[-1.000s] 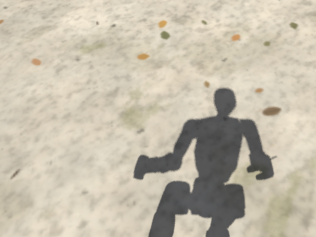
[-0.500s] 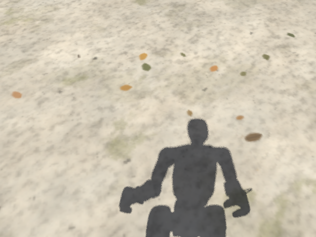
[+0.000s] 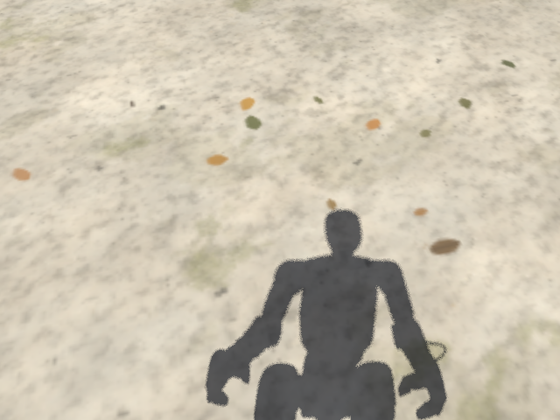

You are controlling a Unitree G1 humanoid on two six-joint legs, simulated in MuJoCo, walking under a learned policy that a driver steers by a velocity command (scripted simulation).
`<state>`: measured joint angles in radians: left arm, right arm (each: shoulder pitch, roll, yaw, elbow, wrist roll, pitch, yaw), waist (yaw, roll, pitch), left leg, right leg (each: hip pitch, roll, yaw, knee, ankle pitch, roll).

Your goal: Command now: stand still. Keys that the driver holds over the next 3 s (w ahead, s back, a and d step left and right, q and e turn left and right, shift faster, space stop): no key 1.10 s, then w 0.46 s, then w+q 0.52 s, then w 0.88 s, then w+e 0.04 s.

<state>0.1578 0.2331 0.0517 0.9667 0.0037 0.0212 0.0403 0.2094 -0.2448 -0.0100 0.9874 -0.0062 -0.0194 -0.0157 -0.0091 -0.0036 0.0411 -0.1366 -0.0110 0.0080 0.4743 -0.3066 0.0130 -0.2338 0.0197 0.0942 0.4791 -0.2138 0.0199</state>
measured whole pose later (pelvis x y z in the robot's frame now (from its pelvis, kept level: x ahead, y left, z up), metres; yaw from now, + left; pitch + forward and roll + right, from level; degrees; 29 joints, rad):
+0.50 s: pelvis +0.00 +0.01 +0.00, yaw +0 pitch -1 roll +0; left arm 0.17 0.23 0.03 1.12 0.00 0.02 0.05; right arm 0.27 -0.22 0.00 1.05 -0.01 -0.02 -0.02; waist 0.00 0.00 0.04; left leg -0.13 -0.03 0.01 0.45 -0.30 0.03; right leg -0.23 0.00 0.10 0.45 -0.20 0.04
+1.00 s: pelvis +0.00 +0.02 +0.00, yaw +0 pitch -1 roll +0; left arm 0.20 0.21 0.02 1.14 0.00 0.02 0.06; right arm 0.32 -0.20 0.01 1.06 0.00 -0.02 -0.02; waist 0.00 -0.01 0.03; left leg -0.14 -0.04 0.01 0.45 -0.30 0.04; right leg -0.23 -0.01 0.10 0.45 -0.21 0.05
